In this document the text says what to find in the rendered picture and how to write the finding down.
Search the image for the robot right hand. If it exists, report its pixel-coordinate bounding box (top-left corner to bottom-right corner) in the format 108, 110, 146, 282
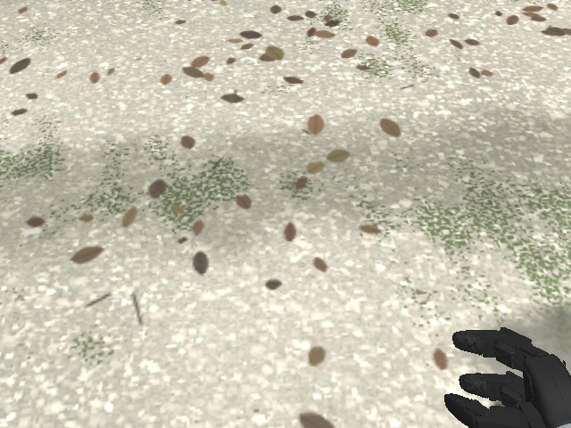
444, 327, 571, 428

